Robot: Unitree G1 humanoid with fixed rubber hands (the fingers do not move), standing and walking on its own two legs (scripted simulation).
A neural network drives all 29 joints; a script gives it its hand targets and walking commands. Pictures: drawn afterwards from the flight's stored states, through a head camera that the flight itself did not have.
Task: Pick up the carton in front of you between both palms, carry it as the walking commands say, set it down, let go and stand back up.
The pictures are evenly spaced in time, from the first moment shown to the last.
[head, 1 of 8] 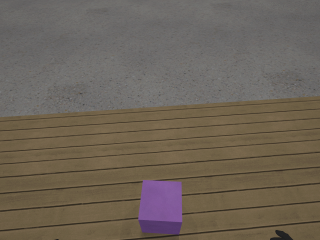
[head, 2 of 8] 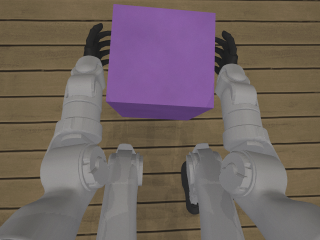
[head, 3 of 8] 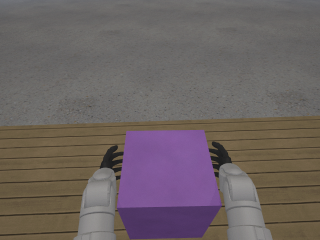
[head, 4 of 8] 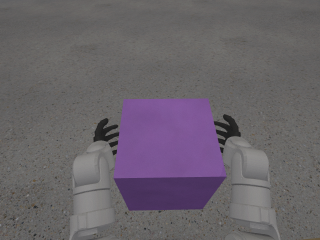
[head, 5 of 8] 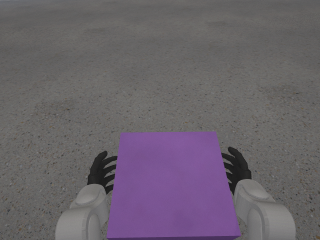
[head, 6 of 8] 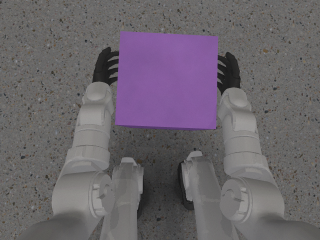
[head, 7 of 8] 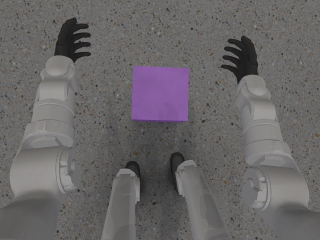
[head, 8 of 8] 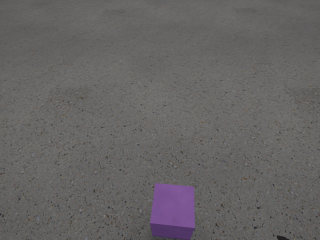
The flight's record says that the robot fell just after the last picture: no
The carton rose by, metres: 0.68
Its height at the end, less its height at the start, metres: -0.07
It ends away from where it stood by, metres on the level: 2.59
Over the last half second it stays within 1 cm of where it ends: yes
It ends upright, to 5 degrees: yes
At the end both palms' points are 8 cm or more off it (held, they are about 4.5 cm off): yes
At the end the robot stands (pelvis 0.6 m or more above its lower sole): yes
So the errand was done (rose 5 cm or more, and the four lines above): yes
